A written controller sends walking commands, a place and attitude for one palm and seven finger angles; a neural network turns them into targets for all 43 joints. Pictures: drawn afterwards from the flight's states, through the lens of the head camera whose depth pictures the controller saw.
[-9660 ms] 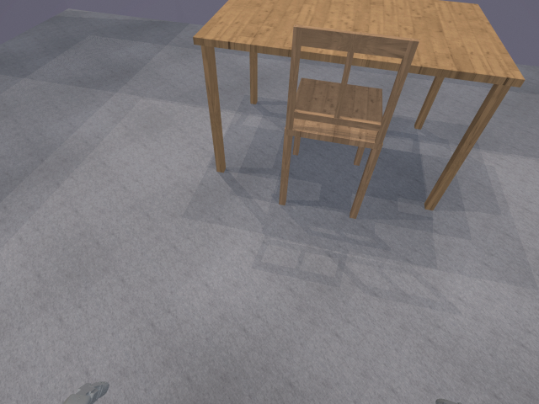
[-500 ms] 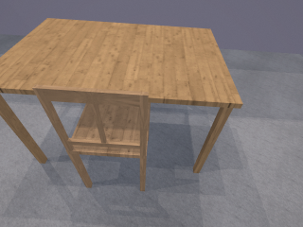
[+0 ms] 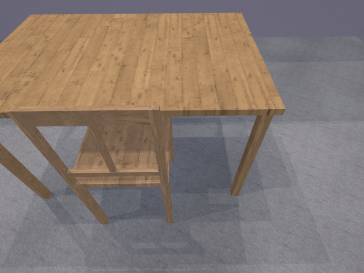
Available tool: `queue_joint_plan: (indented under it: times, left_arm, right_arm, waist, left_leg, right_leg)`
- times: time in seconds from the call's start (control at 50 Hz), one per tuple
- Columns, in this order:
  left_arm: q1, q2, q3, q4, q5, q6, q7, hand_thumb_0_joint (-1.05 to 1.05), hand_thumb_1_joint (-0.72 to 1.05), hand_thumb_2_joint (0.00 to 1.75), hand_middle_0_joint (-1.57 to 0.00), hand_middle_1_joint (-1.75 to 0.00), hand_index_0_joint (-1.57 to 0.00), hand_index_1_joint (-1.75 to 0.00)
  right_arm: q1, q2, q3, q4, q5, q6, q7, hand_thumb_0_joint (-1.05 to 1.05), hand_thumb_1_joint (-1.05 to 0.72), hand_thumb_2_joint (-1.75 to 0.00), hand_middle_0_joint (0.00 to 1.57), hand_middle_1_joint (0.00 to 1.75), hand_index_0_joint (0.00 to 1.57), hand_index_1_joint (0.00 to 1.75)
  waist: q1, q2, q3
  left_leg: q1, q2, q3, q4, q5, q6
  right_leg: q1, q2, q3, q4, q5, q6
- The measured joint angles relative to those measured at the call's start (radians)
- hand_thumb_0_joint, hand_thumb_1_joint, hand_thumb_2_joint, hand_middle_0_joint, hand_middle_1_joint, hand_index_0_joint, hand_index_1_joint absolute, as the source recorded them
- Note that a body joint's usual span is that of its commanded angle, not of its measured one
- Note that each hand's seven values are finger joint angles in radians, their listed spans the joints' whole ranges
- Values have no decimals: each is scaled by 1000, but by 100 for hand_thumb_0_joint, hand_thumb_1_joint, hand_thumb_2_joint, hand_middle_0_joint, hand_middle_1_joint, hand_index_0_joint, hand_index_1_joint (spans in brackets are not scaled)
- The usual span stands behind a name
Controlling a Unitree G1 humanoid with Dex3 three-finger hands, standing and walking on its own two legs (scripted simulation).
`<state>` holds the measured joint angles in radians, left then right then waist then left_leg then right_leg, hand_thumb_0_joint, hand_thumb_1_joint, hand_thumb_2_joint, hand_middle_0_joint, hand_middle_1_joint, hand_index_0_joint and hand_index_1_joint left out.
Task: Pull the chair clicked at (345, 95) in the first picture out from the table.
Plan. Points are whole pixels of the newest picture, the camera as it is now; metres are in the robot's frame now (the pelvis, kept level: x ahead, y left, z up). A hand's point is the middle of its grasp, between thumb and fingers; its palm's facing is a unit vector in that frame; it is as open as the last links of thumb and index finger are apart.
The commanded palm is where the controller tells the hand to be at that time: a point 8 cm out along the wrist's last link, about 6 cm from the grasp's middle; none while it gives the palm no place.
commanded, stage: look again from close up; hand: left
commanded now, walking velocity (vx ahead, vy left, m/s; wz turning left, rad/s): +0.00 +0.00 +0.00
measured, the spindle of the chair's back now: (103, 150) +0.48 +0.26 -0.09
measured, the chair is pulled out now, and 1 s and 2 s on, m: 0.00 0.00 0.00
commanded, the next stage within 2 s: shuffle to correct the standing spot in 1.34 s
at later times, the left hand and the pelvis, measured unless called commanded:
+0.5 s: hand out of the picture -0.01 +0.14 -0.16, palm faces +0.06 -0.97 -0.22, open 7.3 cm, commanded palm none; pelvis -0.01 -0.03 +0.01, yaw +1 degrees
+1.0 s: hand out of the picture -0.03 +0.15 -0.16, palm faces +0.07 -0.98 -0.20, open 7.3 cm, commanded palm none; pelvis -0.02 -0.02 +0.01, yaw +1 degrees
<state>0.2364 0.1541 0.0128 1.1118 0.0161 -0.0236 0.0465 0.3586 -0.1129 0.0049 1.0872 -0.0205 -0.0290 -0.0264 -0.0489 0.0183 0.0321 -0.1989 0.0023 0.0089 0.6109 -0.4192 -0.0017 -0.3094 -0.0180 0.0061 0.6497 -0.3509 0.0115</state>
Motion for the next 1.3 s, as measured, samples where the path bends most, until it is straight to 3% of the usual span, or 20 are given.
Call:
queue_joint_plan:
  times: [0.16,0.5,0.86,1.3]
  left_arm:
    - [4,-15,1,-17,-4,-12,-1,0,94,90,-20,-30,-20,-30]
    - [58,-22,-5,-8,-3,4,-20,0,92,90,-20,-30,-20,-30]
    - [57,-20,0,-7,-4,9,-17,0,92,90,-20,-30,-20,-30]
    - [59,-20,1,-6,-1,7,-15,0,92,90,-20,-30,-20,-30]
  right_arm:
    - [-71,-50,-8,-8,0,12,-26,2,-93,-90,20,30,20,30]
    - [-66,-46,4,21,4,23,-10,0,-91,-90,20,30,20,30]
    - [-14,-5,13,59,4,18,-8,0,-91,-90,20,30,20,30]
    - [-49,-6,9,42,6,8,-12,0,-91,-90,20,30,20,30]
  waist:
    - [37,33,-25]
    - [46,17,0]
    - [43,-1,4]
    - [52,-10,-1]
  left_leg:
    - [59,9,-14,-38,6,-17]
    - [77,26,-35,-129,83,-42]
    - [59,19,-33,-137,107,-34]
    - [62,8,-31,-141,107,-25]
  right_leg:
    - [53,7,-16,-15,-8,-18]
    - [75,22,-40,-98,58,-45]
    - [65,16,-37,-124,92,-36]
    - [66,5,-33,-123,89,-27]
